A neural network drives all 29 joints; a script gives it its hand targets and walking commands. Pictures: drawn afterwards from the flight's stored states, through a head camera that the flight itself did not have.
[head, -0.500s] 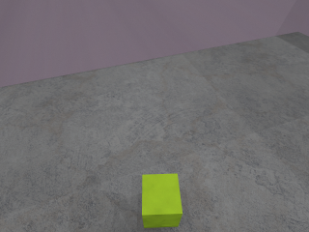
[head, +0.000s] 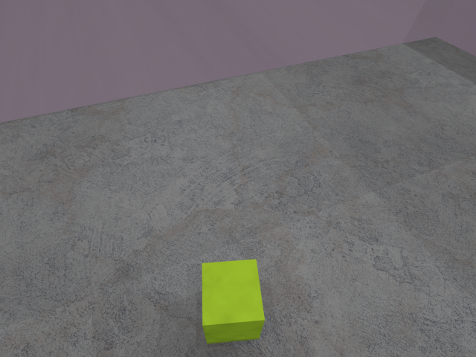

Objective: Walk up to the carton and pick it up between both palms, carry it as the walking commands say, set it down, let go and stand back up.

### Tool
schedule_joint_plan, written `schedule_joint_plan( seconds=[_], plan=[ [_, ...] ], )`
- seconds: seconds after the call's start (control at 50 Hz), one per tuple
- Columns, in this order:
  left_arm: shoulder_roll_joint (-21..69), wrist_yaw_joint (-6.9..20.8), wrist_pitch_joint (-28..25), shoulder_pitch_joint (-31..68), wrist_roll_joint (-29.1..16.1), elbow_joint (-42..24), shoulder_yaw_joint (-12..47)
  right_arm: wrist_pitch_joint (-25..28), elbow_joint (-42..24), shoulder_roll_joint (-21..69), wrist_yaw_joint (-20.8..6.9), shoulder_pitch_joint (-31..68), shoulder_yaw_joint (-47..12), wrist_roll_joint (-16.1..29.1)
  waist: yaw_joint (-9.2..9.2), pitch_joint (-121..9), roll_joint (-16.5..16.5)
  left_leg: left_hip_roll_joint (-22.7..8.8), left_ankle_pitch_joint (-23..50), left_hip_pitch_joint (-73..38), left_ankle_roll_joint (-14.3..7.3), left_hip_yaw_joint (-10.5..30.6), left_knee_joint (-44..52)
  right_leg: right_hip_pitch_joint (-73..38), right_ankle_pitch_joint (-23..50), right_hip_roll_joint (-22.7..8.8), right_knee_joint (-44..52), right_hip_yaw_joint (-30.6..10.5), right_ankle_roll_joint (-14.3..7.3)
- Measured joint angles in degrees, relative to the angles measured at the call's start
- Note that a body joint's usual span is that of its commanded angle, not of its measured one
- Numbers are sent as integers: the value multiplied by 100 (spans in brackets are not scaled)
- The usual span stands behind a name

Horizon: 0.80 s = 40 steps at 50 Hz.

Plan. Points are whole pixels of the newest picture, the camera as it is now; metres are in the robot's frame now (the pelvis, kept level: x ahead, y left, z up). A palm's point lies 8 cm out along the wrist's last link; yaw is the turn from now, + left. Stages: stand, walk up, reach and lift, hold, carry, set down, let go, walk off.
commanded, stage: walk up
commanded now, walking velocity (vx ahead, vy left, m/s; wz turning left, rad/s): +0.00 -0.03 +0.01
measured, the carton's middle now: (231, 302) +0.44 +0.01 -0.64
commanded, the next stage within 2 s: none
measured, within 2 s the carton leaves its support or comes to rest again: neither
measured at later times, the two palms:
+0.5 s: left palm out of the picture +0.02 +0.21 -0.15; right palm out of the picture +0.05 -0.26 -0.15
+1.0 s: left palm out of the picture +0.01 +0.13 -0.14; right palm out of the picture +0.05 -0.30 -0.14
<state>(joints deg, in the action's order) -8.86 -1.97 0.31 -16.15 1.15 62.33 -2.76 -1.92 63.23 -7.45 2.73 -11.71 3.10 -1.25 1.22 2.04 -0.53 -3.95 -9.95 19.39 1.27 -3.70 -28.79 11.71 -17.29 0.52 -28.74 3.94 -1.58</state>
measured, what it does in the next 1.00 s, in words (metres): steps on the spot: right foot, then left foot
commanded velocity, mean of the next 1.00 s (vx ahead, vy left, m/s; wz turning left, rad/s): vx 0.00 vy -0.05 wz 0.00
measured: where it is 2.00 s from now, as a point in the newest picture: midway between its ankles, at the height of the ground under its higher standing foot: outside the picture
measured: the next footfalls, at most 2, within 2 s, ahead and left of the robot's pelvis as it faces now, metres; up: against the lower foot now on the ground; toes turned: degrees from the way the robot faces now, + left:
right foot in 0.60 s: +0.04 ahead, -0.17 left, +0.00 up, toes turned -3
left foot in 0.92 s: +0.05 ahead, +0.04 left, +0.00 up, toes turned +3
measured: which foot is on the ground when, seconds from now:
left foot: down 0.00-0.60, up 0.62-0.90, down 0.92-1.00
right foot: down 0.00-0.44, up 0.46-0.58, down 0.60-1.00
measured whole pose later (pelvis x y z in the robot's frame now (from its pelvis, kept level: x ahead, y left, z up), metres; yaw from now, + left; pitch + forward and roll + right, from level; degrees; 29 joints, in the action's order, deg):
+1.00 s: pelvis +0.04 -0.08 +0.01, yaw +1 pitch -1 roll +0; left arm -6.3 -1.9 -1.3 -17.8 0.6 64.0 -0.6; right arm -1.4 66.0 -8.2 2.5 -12.4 1.9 -0.9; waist -1.2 2.2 -0.1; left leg -0.6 -15.0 7.1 0.3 -2.2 -23.3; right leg 6.6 -16.5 0.8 -24.2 3.5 -2.0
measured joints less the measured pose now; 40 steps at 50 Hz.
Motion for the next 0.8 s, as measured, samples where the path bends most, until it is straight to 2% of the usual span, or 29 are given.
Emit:
schedule_joint_plan(
  seconds=[0.18,0.36,0.44,0.52,0.56,0.6,0.64,0.68,0.72,0.8],
  plan=[
    [312,-10,-74,-303,-46,150,134,65,101,-62,-75,-33,-28,55,-56,-138,-159,-87,72,-356,153,155,357,-468,45,150,518,121,-139],
    [252,-85,-28,-236,-45,25,35,57,18,-11,55,96,-36,23,-53,67,57,-171,-284,-234,216,193,-138,-415,-236,212,162,136,-193],
    [34,-57,57,-185,-15,-148,-63,59,-63,-11,121,140,-19,8,-65,109,172,-208,-452,-93,223,119,-424,-54,-443,192,-489,71,-134],
    [-208,36,190,-65,37,-363,-155,56,-176,-60,190,115,31,-83,38,147,89,-395,-438,-14,280,97,-463,755,-1196,167,-2210,-2,103],
    [-278,74,157,27,15,-455,-165,6,-149,-131,169,16,68,-113,30,103,41,-401,-357,-21,366,127,-358,748,-1056,-22,-1911,-116,126],
    [-299,72,28,76,-19,-488,-127,-70,-56,-209,108,-83,100,-67,-45,42,30,-352,-368,11,407,153,-410,374,-491,-228,-695,-257,129],
    [-167,33,-59,127,64,-386,-32,-179,71,-317,38,-111,94,-30,-74,87,-133,-280,-942,18,244,365,-693,229,-369,-184,-609,-151,91],
    [-20,30,-108,10,101,-344,92,-262,124,-367,-14,-189,96,-3,-111,-41,-135,-25,-1492,55,129,434,-1093,84,-268,-243,-376,-123,31],
    [122,37,-141,-120,88,-292,178,-268,124,-377,-72,-196,97,29,-178,-129,-92,140,-1555,15,53,372,-1361,-54,-84,-263,-24,-208,-11],
    [282,0,-185,-185,7,-196,232,-164,91,-322,-104,-103,69,65,-105,-47,-76,296,-1280,-258,-11,268,-1150,-279,163,-200,425,-194,-56]
  ],
)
